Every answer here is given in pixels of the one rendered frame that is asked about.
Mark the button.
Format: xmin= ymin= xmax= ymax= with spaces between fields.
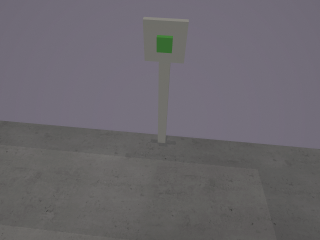
xmin=156 ymin=35 xmax=173 ymax=53

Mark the panel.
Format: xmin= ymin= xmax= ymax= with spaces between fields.
xmin=143 ymin=17 xmax=189 ymax=143

